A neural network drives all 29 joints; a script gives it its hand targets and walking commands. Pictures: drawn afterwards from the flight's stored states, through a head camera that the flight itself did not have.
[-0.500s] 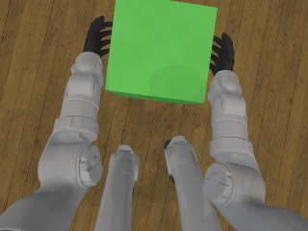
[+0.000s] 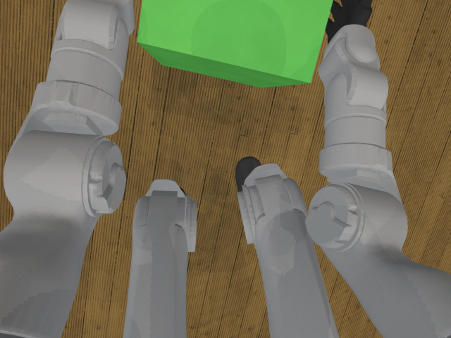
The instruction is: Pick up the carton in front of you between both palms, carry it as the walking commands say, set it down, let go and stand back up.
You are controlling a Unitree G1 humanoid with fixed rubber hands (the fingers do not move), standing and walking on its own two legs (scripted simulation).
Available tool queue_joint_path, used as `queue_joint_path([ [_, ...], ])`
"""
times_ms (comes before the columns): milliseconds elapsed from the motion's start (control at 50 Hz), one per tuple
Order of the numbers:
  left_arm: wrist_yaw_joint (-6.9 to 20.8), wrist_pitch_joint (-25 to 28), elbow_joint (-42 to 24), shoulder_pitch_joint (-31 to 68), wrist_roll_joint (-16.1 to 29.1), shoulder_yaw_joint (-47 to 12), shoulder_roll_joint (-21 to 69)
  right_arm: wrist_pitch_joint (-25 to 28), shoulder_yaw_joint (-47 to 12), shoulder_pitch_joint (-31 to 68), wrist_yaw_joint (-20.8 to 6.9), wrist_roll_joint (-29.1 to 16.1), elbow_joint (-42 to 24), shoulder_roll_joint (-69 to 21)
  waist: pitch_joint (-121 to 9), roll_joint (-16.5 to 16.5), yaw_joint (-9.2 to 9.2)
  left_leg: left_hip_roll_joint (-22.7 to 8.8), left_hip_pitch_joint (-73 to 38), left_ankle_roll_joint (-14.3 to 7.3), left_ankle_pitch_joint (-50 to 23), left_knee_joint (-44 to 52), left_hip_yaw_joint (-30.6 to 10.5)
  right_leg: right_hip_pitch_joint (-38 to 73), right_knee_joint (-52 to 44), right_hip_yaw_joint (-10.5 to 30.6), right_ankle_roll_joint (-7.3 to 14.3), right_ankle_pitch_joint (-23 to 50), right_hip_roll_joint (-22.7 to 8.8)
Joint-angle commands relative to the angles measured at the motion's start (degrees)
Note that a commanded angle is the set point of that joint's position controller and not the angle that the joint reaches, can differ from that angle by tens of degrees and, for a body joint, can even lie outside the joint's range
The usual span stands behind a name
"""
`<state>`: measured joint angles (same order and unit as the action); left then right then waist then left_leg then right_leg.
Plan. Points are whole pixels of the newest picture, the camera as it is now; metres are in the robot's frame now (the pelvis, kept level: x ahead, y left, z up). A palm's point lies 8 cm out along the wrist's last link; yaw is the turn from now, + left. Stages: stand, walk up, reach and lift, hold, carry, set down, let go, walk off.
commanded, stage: set down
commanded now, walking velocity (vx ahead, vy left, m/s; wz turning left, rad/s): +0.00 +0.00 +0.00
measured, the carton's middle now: (231, 4) +0.56 -0.07 -0.24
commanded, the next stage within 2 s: none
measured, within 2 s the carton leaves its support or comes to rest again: rests again in 0.72 s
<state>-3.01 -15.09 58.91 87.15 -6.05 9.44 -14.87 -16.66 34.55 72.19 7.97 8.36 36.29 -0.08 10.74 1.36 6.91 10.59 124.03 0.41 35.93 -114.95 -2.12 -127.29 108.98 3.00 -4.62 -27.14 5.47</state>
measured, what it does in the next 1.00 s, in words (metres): lowers itself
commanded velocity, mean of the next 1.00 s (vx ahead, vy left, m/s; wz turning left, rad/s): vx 0.00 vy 0.00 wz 0.00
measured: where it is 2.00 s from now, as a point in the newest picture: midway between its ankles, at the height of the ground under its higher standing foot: (214, 223)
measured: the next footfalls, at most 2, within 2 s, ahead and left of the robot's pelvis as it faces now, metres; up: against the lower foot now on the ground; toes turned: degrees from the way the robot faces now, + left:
none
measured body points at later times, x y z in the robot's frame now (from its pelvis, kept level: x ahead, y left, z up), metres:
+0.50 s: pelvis +0.01 +0.00 -0.04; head +0.38 +0.01 +0.20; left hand +0.60 +0.08 -0.23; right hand +0.52 -0.22 -0.21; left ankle +0.08 +0.10 -0.40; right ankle +0.13 -0.13 -0.40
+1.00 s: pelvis +0.00 +0.00 -0.05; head +0.38 +0.02 +0.17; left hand +0.60 +0.07 -0.24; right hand +0.52 -0.23 -0.23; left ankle +0.08 +0.09 -0.40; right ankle +0.13 -0.13 -0.40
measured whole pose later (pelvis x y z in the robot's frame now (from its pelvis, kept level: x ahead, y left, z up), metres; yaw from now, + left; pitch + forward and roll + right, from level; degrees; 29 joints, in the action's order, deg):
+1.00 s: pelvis +0.00 +0.00 -0.05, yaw -1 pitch +36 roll -5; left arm 0.1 -11.7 67.4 95.6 -7.5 7.1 -17.0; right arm -12.9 35.0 80.8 0.9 5.1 52.8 9.8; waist 24.6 -0.7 8.0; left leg 8.3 124.9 -2.4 39.6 -128.8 -0.8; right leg -126.7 121.5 -0.5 -4.2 -31.2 2.8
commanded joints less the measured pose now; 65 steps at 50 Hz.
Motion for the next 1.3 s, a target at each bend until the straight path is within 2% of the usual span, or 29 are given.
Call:
queue_joint_path([
  [0, 10.0, 2.0, -3.8, 28.8, 7.1, -16.7, 48.5, 2.2, -27.9, 43.2, -13.3, -8.0, -2.0, -38.0, -72.9, 7.3, 4.63, -1.5, -33.2, 0.3, -21.7, 9.0, 1.9, 42.3, -0.4, -8.9, 0.7, 22.5, 0.4],
  [80, 9.9, 2.5, -3.1, 31.6, 9.1, -18.5, 46.6, 2.6, -27.8, 45.9, -13.3, -9.6, -1.5, -36.2, -72.0, 7.8, 5.46, -2.0, -33.8, 0.0, -23.3, 5.8, 1.5, 41.7, 2.6, -8.8, 0.9, 24.1, -0.2],
  [120, 9.8, 2.6, -4.2, 33.6, 9.9, -19.8, 46.7, 2.9, -28.3, 48.7, -13.4, -10.8, -2.8, -36.2, -72.9, 8.9, 6.52, -2.4, -36.1, -0.1, -24.6, 4.3, 1.0, 39.2, 3.5, -9.0, 1.1, 24.4, -0.3],
  [160, 9.7, 2.9, -5.5, 34.1, 10.7, -21.0, 47.8, 3.1, -28.1, 48.3, -13.8, -12.2, -2.6, -37.5, -72.6, 11.2, 6.54, -2.4, -37.4, 0.0, -27.6, 3.2, 1.0, 38.6, 4.5, -8.5, 1.5, 26.8, -0.2],
  [220, 9.7, 3.4, -4.7, 31.8, 10.5, -20.7, 49.2, 3.0, -27.2, 45.2, -14.5, -13.0, 0.1, -39.0, -71.1, 12.0, 5.66, -2.4, -35.6, -0.2, -30.9, 1.8, 0.8, 38.3, 6.0, -7.5, 1.8, 30.2, -0.1],
  [280, 10.1, 3.6, -2.2, 28.6, 8.9, -19.1, 49.3, 2.8, -25.5, 42.1, -15.2, -11.9, 2.8, -39.3, -65.7, 11.3, 5.10, -2.2, -30.4, -0.7, -29.5, 1.8, 0.5, 36.4, 6.6, -7.1, 1.9, 29.6, 0.1],
  [340, 10.5, 3.9, -0.6, 27.5, 8.0, -17.8, 48.8, 2.9, -23.7, 40.6, -15.6, -10.4, 4.3, -38.5, -60.6, 10.6, 5.36, -2.1, -26.6, -1.1, -26.9, 2.0, 0.0, 33.8, 6.9, -7.3, 1.9, 27.3, 0.1],
  [480, 10.3, 5.1, -0.5, 30.6, 8.4, -16.9, 44.4, 4.0, -20.5, 41.6, -15.3, -8.8, 6.0, -34.9, -53.9, 10.5, 6.01, -2.3, -24.4, -1.5, -22.5, 1.9, -1.0, 29.9, 7.5, -7.3, 2.5, 22.6, -0.5],
  [720, 11.0, 5.2, 3.2, 29.5, 5.9, -13.6, 38.0, 4.3, -16.4, 39.6, -16.3, -7.3, 11.7, -31.7, -41.7, 8.6, 4.35, -3.0, -19.5, -2.4, -16.0, 1.5, -1.6, 26.6, 8.0, -6.4, 2.7, 17.0, -0.8],
  [980, 11.9, 3.3, 8.0, 22.6, -0.1, -8.8, 34.0, 4.2, -13.7, 35.5, -17.3, -6.4, 15.1, -27.9, -30.9, 8.0, 0.55, -3.9, -18.4, -3.5, -14.5, 0.2, -2.8, 20.9, 9.3, -5.3, 3.0, 12.2, -0.4],
  [1120, 12.0, 2.5, 9.0, 22.0, -1.9, -7.8, 29.7, 3.8, -10.5, 32.7, -16.9, -5.2, 17.4, -24.7, -27.1, 8.3, 0.34, -4.8, -19.9, -3.4, -13.2, -0.2, -3.5, 18.4, 10.0, -5.5, 3.0, 8.7, -0.7],
  [1180, 11.5, 2.7, 8.5, 23.4, -2.0, -7.8, 25.7, 4.3, -8.4, 31.4, -16.1, -4.4, 18.0, -22.0, -27.4, 8.5, 0.89, -5.5, -21.6, -3.0, -13.2, -0.5, -3.6, 18.9, 10.4, -6.1, 2.7, 8.3, -1.2],
  [1220, 10.3, 3.2, 7.9, 24.1, -2.0, -7.0, 18.7, 5.1, -5.6, 29.4, -14.5, -3.3, 18.6, -16.6, -28.4, 8.8, 1.20, -6.2, -23.1, -2.5, -13.2, -0.6, -3.4, 19.9, 10.6, -6.5, 2.3, 8.4, -1.6],
  [1280, 4.9, 4.8, 6.5, 24.2, -1.3, -5.7, -5.7, 8.1, 0.6, 22.7, -8.7, -2.6, 20.1, 5.7, -32.7, 8.5, 2.44, -7.8, -27.1, -1.3, -14.8, -0.7, -3.9, 22.9, 10.5, -7.4, 1.0, 10.5, -2.6],
])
